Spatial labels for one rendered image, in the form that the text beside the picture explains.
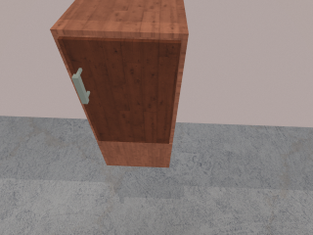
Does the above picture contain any handle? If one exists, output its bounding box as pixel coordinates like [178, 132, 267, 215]
[71, 68, 90, 105]

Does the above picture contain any cupboard door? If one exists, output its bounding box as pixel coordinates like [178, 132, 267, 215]
[57, 36, 181, 144]

